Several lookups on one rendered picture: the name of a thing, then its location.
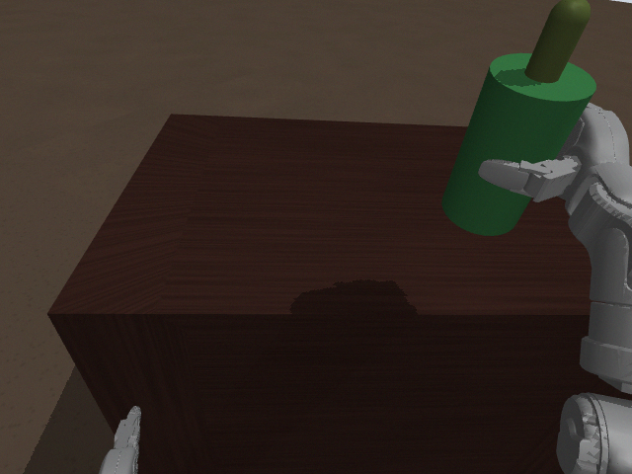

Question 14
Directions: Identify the right robot hand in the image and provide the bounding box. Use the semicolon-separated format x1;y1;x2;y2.
478;103;630;202

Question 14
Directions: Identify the bottle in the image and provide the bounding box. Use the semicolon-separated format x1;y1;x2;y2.
441;0;596;236

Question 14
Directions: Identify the left robot hand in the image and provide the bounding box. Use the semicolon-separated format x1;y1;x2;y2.
99;406;141;474

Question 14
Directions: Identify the right robot arm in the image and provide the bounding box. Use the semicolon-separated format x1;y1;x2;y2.
556;162;632;474

